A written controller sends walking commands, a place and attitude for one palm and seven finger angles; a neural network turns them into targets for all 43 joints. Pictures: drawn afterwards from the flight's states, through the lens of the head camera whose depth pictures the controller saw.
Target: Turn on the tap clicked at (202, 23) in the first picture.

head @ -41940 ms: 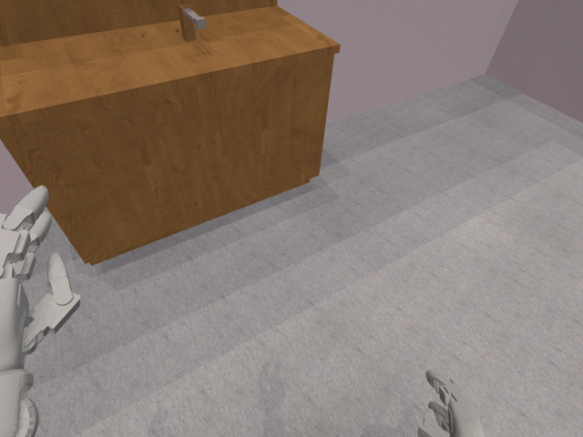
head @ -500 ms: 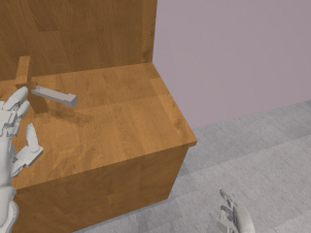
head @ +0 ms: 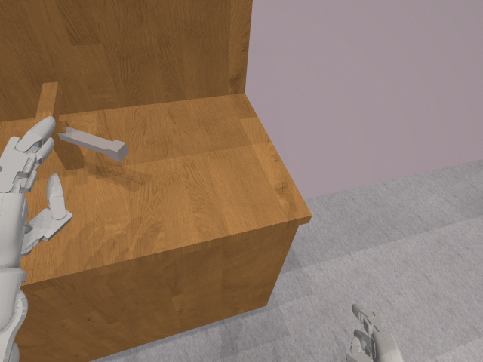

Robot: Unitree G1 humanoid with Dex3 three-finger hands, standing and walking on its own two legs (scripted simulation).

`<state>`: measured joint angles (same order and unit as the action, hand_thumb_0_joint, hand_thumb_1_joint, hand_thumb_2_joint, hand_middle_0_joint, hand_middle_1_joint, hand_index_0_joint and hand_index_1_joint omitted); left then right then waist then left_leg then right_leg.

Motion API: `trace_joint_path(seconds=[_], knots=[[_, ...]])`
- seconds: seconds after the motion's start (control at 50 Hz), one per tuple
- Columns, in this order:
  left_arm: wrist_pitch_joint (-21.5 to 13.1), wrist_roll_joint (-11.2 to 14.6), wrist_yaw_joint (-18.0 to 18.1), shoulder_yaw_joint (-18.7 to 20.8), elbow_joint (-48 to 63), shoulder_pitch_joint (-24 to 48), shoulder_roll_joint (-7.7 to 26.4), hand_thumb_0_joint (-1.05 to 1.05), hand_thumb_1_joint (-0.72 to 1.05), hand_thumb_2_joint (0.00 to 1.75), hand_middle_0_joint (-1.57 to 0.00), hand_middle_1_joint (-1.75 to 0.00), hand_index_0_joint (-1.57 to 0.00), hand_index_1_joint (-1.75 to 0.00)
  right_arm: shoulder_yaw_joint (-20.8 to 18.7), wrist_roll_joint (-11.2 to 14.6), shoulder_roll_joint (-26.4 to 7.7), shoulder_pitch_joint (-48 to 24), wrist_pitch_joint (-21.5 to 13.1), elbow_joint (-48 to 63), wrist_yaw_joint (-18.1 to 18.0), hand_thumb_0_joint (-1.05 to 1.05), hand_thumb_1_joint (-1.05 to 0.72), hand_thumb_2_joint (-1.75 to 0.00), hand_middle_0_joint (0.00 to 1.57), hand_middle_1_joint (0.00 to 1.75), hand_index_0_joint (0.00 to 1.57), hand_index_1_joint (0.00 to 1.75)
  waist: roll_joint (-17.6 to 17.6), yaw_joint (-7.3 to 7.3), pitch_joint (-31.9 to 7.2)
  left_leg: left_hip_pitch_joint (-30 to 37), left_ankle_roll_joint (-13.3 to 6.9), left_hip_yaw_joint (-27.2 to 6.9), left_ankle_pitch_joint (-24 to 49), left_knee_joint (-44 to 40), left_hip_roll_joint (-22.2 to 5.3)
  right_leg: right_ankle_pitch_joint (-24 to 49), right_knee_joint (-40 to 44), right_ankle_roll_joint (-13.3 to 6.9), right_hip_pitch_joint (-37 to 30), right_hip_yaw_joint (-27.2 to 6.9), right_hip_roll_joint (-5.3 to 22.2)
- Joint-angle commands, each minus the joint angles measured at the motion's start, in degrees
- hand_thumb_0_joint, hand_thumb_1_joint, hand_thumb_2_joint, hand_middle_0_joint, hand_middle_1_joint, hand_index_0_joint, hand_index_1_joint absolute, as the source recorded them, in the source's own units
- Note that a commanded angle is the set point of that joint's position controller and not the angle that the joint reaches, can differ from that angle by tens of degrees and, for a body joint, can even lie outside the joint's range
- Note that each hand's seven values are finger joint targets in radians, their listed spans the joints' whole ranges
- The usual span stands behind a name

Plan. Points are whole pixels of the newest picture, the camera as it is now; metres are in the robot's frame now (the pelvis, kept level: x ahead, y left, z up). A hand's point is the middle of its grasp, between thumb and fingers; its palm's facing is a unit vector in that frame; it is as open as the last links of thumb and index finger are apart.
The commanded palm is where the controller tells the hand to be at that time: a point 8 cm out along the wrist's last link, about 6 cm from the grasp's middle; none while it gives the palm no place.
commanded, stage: turn the palm inward beside the body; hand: left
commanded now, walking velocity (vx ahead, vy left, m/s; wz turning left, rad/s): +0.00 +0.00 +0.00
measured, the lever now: (117, 150) +0.45 +0.29 +0.06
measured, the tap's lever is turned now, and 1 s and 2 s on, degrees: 52 52 52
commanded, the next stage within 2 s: none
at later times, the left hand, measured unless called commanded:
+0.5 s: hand (92, 241) +0.22 +0.22 +0.14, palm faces +0.51 -0.79 -0.32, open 7.5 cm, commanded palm +0.16 +0.25 +0.16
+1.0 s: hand (113, 265) +0.20 +0.19 +0.13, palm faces +0.49 -0.84 -0.24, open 7.5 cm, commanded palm +0.14 +0.23 +0.14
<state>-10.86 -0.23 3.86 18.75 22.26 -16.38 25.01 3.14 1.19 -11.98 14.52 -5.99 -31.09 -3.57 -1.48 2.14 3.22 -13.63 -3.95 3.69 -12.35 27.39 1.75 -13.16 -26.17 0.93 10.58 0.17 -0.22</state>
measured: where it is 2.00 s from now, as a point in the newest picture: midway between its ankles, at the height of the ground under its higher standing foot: outside the picture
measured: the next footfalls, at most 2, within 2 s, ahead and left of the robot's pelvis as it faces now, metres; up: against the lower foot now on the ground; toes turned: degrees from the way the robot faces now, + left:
none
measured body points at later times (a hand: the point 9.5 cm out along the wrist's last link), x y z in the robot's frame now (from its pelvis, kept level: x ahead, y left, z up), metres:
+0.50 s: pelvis +0.00 -0.07 -0.02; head +0.00 -0.09 +0.43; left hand +0.19 +0.26 +0.16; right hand +0.22 -0.28 -0.10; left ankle +0.03 +0.07 -0.74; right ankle +0.00 -0.13 -0.74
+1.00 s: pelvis +0.02 -0.07 -0.02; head +0.01 -0.09 +0.43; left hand +0.17 +0.23 +0.14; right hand +0.22 -0.30 -0.10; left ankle +0.03 +0.07 -0.74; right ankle +0.00 -0.13 -0.74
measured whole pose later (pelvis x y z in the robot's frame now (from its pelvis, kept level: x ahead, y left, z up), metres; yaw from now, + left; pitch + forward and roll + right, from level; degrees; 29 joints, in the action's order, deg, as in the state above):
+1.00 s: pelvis +0.02 -0.07 -0.02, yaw +4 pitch +2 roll +1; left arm -3.9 10.1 6.3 16.9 23.8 -27.4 16.3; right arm 0.1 1.9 -14.7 13.4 -11.5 -37.5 -4.0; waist 1.7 3.3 -4.9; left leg -23.3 1.1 -1.8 -19.1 40.2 0.3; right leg -23.9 -40.9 -4.6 19.6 5.0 -2.2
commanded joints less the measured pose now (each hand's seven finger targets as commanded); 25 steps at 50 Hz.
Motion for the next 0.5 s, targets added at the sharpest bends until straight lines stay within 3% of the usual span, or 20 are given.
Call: trace_joint_path(seconds=[0.0,0.02,0.04,0.06,0.08,0.12,0.14,0.16,0.18,0.24,0.26,0.3,0.32,0.38,0.44,0.46,0.48], knots=[[4.6,5.4,-1.8,5.8,3.6,16.7,3.7,0.0,0.9,0.9,-0.2,-0.3,-0.2,-0.3,-5.5,-1.9,-10.1,-7.8,-4.1,3.8,2.2,0.0,-0.9,-0.9,0.2,0.3,0.2,0.3,10.5,0.99,-17.4,16.0,10.3,-10.4,18.8,-5.4,-5.4,-0.3,-5.2,-2.3,9.7,2.8,-2.6],[7.3,7.6,-2.6,6.3,2.0,11.4,4.9,0.0,0.9,0.9,-0.2,-0.3,-0.2,-0.3,-5.4,-1.3,-10.3,-9.3,-4.0,3.7,2.1,0.0,-0.9,-0.9,0.2,0.3,0.2,0.3,9.1,2.05,-17.4,14.9,8.8,-8.6,17.5,-4.6,-4.2,1.7,-3.9,-2.7,7.8,3.3,-2.2],[10.2,8.2,-3.2,3.9,-0.6,7.0,1.8,0.0,0.9,0.9,-0.2,-0.3,-0.2,-0.3,-4.4,-0.6,-9.9,-11.0,-3.3,4.0,2.7,0.0,-0.9,-0.9,0.2,0.3,0.2,0.3,7.8,1.98,-14.1,12.6,8.8,-7.7,16.8,-4.5,-4.1,3.1,-2.6,-2.8,7.2,4.2,-2.5],[11.3,6.9,-3.5,2.7,3.3,6.1,2.2,0.0,0.9,0.9,-0.2,-0.3,-0.2,-0.3,-4.3,-0.7,-10.6,-11.6,-3.1,4.4,3.5,0.0,-0.9,-0.9,0.2,0.3,0.2,0.3,4.6,2.26,-12.7,8.9,8.0,-7.7,13.8,-4.5,-3.9,5.0,-2.5,-2.9,6.2,5.2,-2.0],[11.7,5.3,-3.0,1.8,6.0,5.7,2.4,0.0,0.9,0.9,-0.2,-0.3,-0.2,-0.3,-4.1,-0.6,-10.4,-13.4,-2.6,5.1,3.8,0.0,-0.9,-0.9,0.2,0.3,0.2,0.3,2.7,1.55,-11.4,7.0,6.8,-7.4,12.3,-3.7,-3.7,6.1,-2.4,-2.9,6.4,5.5,-2.1],[10.7,3.6,-1.5,4.8,7.3,-0.1,5.2,0.0,0.9,0.9,-0.2,-0.3,-0.2,-0.3,-4.2,-1.0,-10.2,-14.1,-1.4,5.4,3.7,0.0,-0.9,-0.9,0.2,0.3,0.2,0.3,-0.7,1.22,-10.2,3.4,4.9,-6.6,7.1,-2.8,-3.5,3.8,-2.5,-2.5,6.9,5.7,-2.2],[8.9,3.8,-0.2,9.1,9.8,1.0,9.5,0.0,0.9,0.9,-0.2,-0.3,-0.2,-0.3,-4.0,-0.8,-10.1,-14.8,-0.9,5.3,3.5,0.0,-0.9,-0.9,0.2,0.3,0.2,0.3,1.0,1.48,-10.7,3.1,4.5,-5.8,5.4,-2.5,-3.2,2.9,-2.3,-2.7,6.5,5.2,-2.6],[6.4,4.1,0.5,8.8,13.2,4.0,9.2,0.0,0.9,0.9,-0.2,-0.3,-0.2,-0.3,-4.2,-1.4,-9.4,-15.0,-0.9,5.8,3.3,0.0,-0.9,-0.9,0.2,0.3,0.2,0.3,1.0,0.84,-13.1,2.9,4.1,-5.5,4.1,-1.3,-2.5,1.5,-2.8,-2.5,7.1,4.9,-2.2],[4.2,4.9,1.4,9.9,13.7,5.3,9.4,0.0,0.9,0.9,-0.2,-0.3,-0.2,-0.3,-4.0,-1.6,-8.6,-15.0,-1.2,5.7,2.9,0.0,-0.9,-0.9,0.2,0.3,0.2,0.3,1.5,0.86,-13.0,2.4,3.7,-5.4,1.7,-0.4,-2.3,-0.6,-3.2,-2.3,8.1,4.6,-2.4],[-1.2,5.1,4.5,12.4,13.8,11.6,12.8,0.0,0.9,0.9,-0.2,-0.3,-0.2,-0.3,-3.9,-1.5,-7.9,-13.6,-2.1,3.3,2.1,0.0,-0.9,-0.9,0.2,0.3,0.2,0.3,7.4,0.32,-11.1,0.8,3.2,-5.2,-6.0,1.6,-1.5,-6.5,-2.7,-2.1,11.4,3.0,-2.1],[-1.7,5.0,4.9,9.9,12.0,13.6,10.2,0.0,0.9,0.9,-0.2,-0.3,-0.2,-0.3,-4.0,-1.7,-7.5,-13.1,-2.7,3.2,2.1,0.0,-0.9,-0.9,0.2,0.3,0.2,0.3,8.8,-0.29,-11.5,0.2,2.9,-5.3,-8.3,2.4,-0.9,-8.1,-2.8,-2.0,11.9,2.6,-1.4],[-1.0,4.9,5.0,7.2,6.3,14.1,8.0,0.0,0.9,0.9,-0.2,-0.3,-0.2,-0.3,-3.9,-1.2,-7.8,-13.0,-3.4,2.0,1.7,0.0,-0.9,-0.9,0.2,0.3,0.2,0.3,8.7,-1.23,-8.1,-2.1,2.5,-4.8,-11.7,4.5,-0.3,-11.7,-1.5,-1.8,13.8,1.3,-0.7],[0.0,4.8,4.6,6.4,4.7,15.3,8.8,0.0,0.9,0.9,-0.2,-0.3,-0.2,-0.3,-3.8,-1.0,-8.2,-13.3,-3.6,1.7,1.4,0.0,-0.9,-0.9,0.2,0.3,0.2,0.3,8.4,-1.27,-7.4,-3.3,2.3,-4.6,-11.9,5.5,0.0,-13.8,-0.6,-1.7,14.0,0.2,0.0],[3.9,5.3,2.5,3.7,4.5,15.4,8.4,0.0,0.9,0.9,-0.2,-0.3,-0.2,-0.3,-3.9,-0.6,-8.4,-13.9,-4.2,2.6,0.4,0.0,-0.9,-0.9,0.2,0.3,0.2,0.3,5.5,-0.64,-9.8,-4.0,2.1,-4.5,-7.3,7.8,-0.2,-14.5,1.5,-1.4,11.6,-3.9,2.1],[7.4,6.4,1.1,6.5,2.7,12.9,10.8,0.0,0.9,0.9,-0.2,-0.3,-0.2,-0.3,-3.7,0.0,-8.3,-14.3,-3.7,2.0,-0.4,0.0,-0.9,-0.9,0.2,0.3,0.2,0.3,3.0,0.51,-7.9,-7.1,3.2,-5.4,-6.0,9.8,-1.2,-13.0,3.9,0.4,8.9,-9.4,5.5],[7.5,6.9,0.7,5.8,4.4,13.2,9.5,0.0,0.9,0.9,-0.2,-0.3,-0.2,-0.3,-3.9,0.1,-8.2,-14.4,-3.8,2.4,-0.4,0.0,-0.9,-0.9,0.2,0.3,0.2,0.3,2.1,0.16,-8.6,-7.4,3.3,-5.8,-4.7,10.0,-1.5,-8.6,3.2,0.8,7.5,-9.8,6.3],[7.6,7.7,0.6,8.0,4.7,11.0,10.5,0.0,0.9,0.9,-0.2,-0.3,-0.2,-0.3,-4.0,0.1,-8.1,-13.6,-3.9,2.3,-0.6,0.0,-0.9,-0.9,0.2,0.3,0.2,0.3,-0.5,0.79,-10.1,-8.2,3.4,-6.1,-3.8,10.3,-1.7,-4.2,2.2,1.5,5.6,-10.3,6.7]])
